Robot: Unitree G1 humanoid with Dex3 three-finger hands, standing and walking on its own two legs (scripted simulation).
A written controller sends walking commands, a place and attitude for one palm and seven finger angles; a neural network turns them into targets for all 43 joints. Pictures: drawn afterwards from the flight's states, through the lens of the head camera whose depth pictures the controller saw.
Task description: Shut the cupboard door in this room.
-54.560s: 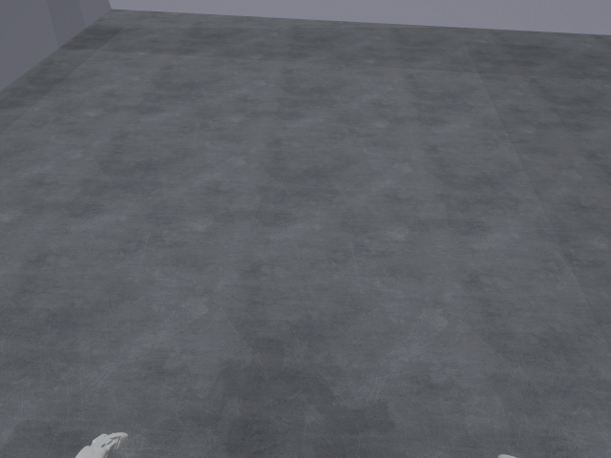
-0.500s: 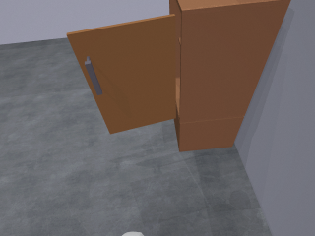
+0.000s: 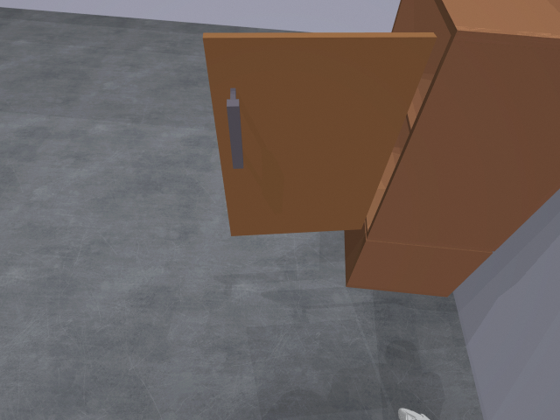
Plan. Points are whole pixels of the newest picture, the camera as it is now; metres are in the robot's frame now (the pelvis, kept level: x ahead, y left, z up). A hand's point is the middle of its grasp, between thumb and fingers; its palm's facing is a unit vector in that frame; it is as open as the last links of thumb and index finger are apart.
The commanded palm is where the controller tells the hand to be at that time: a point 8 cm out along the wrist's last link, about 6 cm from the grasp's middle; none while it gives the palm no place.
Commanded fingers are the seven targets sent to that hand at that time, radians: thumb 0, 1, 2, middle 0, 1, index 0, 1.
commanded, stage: take the last steps up to it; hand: left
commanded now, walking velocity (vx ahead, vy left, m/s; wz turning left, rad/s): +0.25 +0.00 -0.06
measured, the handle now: (235, 129) +0.61 +0.18 +0.03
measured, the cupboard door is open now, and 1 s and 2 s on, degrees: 100 100 100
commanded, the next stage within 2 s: come to a stop and stand still in 0.22 s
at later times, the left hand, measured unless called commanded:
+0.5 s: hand (213, 332) +0.27 +0.16 -0.15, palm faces -0.03 -0.97 -0.25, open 7.4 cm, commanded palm none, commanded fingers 0.00 0.90 0.90 -0.20 -0.30 -0.20 -0.30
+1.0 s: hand (163, 381) +0.18 +0.22 -0.17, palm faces +0.06 -0.98 -0.19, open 7.4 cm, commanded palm none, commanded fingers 0.00 0.90 0.90 -0.20 -0.30 -0.20 -0.30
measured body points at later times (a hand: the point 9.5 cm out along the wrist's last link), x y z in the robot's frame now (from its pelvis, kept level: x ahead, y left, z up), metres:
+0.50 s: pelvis +0.16 -0.02 +0.00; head +0.20 -0.05 +0.44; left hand +0.27 +0.21 -0.13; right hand +0.13 -0.24 -0.17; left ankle +0.10 +0.11 -0.67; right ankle +0.23 -0.10 -0.73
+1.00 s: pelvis +0.16 +0.04 +0.01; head +0.19 +0.06 +0.46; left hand +0.18 +0.28 -0.15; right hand +0.21 -0.19 -0.14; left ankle +0.15 +0.13 -0.73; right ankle +0.12 -0.10 -0.69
